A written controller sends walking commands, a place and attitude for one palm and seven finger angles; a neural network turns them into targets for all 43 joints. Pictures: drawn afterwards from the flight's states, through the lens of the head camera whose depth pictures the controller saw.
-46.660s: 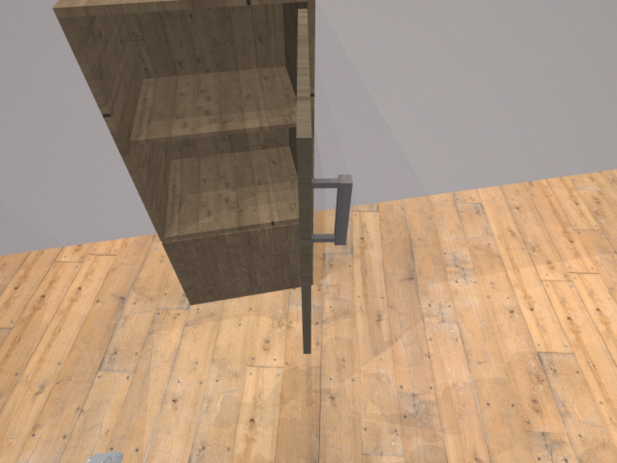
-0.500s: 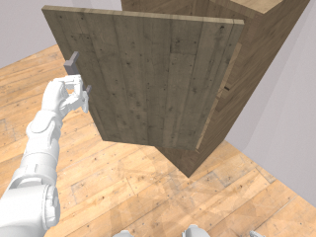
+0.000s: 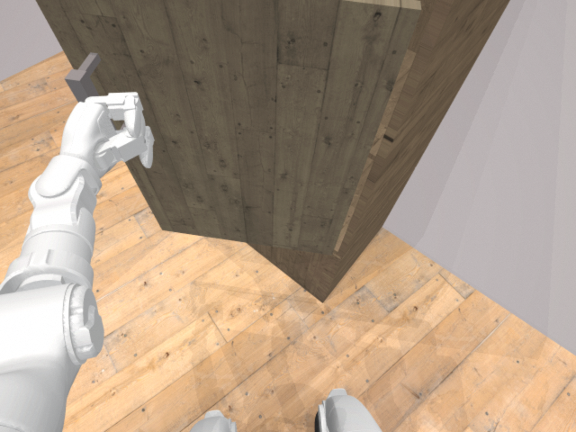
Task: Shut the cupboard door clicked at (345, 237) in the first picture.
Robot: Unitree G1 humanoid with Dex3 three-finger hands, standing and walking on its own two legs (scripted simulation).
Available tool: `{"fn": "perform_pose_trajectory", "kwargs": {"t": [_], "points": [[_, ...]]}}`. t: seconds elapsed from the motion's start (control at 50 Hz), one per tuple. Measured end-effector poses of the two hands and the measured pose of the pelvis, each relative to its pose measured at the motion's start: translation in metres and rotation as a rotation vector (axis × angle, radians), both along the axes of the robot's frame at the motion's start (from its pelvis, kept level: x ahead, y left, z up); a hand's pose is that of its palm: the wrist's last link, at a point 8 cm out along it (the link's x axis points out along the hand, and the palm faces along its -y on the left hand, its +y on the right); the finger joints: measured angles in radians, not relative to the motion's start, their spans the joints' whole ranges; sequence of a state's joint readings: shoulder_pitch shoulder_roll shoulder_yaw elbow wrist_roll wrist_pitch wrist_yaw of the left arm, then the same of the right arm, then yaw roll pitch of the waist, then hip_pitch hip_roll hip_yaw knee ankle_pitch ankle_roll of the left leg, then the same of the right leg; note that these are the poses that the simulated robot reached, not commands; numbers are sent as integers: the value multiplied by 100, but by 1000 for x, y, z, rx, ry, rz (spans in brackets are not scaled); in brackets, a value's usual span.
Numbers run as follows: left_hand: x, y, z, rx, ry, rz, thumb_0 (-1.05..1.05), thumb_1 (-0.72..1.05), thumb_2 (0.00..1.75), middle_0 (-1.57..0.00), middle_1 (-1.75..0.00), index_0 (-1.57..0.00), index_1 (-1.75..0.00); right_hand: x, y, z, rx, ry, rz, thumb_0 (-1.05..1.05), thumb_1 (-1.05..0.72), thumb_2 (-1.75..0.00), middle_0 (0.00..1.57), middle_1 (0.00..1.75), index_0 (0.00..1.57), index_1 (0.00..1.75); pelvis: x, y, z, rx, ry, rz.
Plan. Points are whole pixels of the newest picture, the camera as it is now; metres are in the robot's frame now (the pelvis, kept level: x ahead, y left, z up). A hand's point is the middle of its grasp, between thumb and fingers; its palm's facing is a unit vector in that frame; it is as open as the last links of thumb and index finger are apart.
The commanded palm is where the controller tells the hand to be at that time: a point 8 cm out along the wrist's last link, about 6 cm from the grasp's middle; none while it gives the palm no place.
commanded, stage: push the door shut along its arc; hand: left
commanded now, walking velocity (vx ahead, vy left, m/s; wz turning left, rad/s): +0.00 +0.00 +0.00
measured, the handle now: (105, 108) +0.56 +0.22 +0.10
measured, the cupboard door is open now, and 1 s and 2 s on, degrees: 31 16 16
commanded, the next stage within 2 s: pull the fist back off the door in 0.78 s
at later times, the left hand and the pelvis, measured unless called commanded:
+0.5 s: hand (172, 108) +0.54 +0.12 +0.11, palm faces -0.35 -0.93 +0.01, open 3.0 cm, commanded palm +0.55 +0.17 +0.11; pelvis -0.01 +0.00 -0.02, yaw -1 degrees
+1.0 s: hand (187, 81) +0.60 +0.10 +0.11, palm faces -0.10 -0.99 +0.13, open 3.1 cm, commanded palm +0.57 +0.12 +0.11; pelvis +0.00 +0.01 -0.03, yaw -1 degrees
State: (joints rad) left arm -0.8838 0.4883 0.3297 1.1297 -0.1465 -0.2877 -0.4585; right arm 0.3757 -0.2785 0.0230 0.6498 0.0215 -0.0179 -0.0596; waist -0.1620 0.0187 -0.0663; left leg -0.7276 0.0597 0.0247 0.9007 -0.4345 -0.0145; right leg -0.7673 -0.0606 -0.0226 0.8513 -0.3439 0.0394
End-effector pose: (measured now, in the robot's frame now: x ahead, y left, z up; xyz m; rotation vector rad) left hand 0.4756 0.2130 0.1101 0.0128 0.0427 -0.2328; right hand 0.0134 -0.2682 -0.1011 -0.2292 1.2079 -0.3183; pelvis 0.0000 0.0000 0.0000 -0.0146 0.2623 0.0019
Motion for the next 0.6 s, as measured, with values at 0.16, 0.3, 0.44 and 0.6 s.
{"fn": "perform_pose_trajectory", "kwargs": {"t": [0.16, 0.3, 0.44, 0.6], "points": [[15, -5, 1, 8, 16, -33, 2, 90, 90, -130, -150, -130, -150, -6, -2, -2, -13, 18, -3, 1, -91, -90, 20, 30, 21, 30, -3, -1, -4, -6, 22, 6], [33, -15, 2, 1, 18, -82, 2, 90, 90, -130, -150, -130, -150, -16, -5, -3, -37, 40, -12, 1, -91, -90, 20, 30, 21, 30, -7, -1, -10, -11, 53, 6], [56, -33, 3, -4, 22, -122, 1, 90, 90, -130, -150, -130, -150, -34, -4, -6, -46, 78, -41, 1, -91, -90, 20, 30, 21, 30, -8, 1, -17, -17, 87, -2], [79, -38, 1, 4, 30, -133, -2, 86, 91, -130, -150, -130, -150, -59, 6, -11, -42, 144, -77, 1, -91, -90, 20, 30, 21, 30, -10, 3, -25, -25, 129, -8]]}}
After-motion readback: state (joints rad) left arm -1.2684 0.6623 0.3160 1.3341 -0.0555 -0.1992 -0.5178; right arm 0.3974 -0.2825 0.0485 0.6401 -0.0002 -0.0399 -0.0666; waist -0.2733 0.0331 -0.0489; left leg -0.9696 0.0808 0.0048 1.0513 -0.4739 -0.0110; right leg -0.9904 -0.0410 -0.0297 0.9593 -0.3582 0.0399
